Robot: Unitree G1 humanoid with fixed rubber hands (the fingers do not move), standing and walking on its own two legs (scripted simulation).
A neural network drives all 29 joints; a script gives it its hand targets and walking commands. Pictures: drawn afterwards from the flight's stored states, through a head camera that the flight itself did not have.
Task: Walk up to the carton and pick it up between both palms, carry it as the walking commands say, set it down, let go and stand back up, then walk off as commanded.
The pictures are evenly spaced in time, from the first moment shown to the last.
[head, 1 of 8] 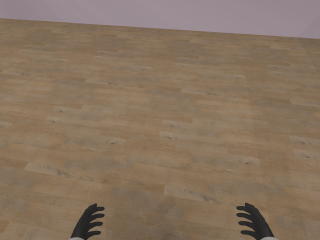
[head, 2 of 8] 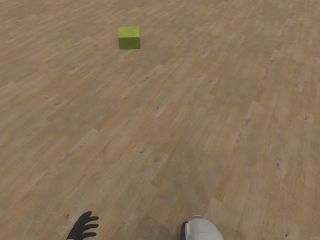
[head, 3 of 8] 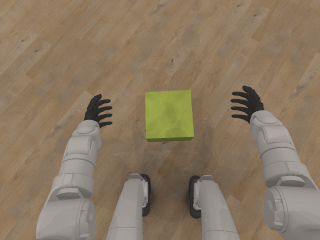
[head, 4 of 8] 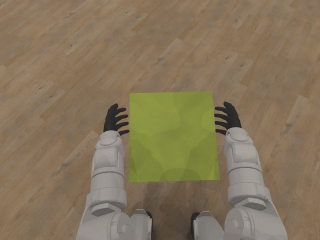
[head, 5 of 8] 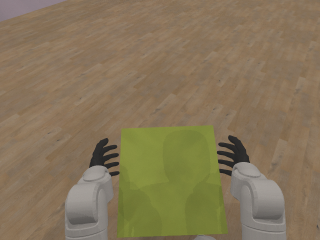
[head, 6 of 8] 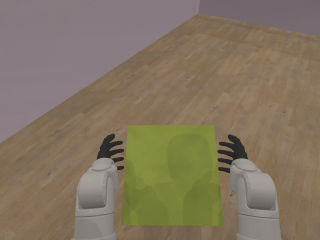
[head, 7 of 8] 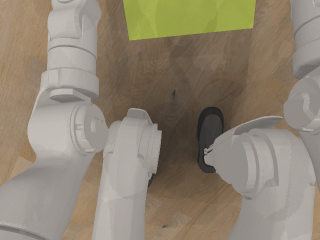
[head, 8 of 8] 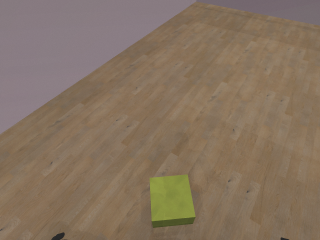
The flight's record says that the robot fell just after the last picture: no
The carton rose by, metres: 0.72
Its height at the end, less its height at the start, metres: +0.00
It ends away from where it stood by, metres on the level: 3.44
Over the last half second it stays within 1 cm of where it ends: yes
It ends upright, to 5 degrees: yes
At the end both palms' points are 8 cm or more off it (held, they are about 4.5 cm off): yes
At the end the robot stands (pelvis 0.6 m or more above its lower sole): yes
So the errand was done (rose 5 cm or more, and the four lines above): yes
